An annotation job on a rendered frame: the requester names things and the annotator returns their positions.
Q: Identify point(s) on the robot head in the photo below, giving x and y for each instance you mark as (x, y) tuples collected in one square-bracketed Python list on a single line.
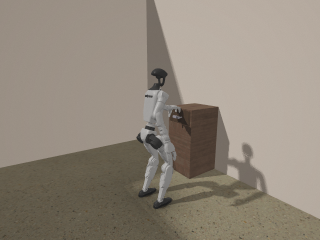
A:
[(158, 73)]

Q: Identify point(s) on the robot left foot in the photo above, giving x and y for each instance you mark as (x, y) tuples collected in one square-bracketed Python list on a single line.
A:
[(143, 193)]

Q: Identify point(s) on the right robot forearm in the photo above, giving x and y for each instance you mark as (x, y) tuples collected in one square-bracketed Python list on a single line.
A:
[(161, 127)]

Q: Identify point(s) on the handle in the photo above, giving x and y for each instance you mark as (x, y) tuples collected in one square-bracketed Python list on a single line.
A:
[(177, 117)]

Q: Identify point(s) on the cabinet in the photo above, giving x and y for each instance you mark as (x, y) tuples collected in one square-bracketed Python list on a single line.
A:
[(195, 145)]

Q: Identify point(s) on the left robot forearm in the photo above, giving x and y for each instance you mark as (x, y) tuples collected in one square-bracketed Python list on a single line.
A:
[(167, 107)]

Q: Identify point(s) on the robot left hand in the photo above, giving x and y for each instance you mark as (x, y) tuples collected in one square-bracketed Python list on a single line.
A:
[(172, 108)]

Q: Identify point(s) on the robot right upper arm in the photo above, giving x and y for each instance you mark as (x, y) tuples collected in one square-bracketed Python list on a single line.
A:
[(162, 98)]

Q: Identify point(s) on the drawer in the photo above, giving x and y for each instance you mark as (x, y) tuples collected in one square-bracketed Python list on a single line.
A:
[(185, 120)]

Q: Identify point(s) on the robot right hand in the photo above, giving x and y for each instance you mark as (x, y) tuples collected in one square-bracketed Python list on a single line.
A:
[(168, 148)]

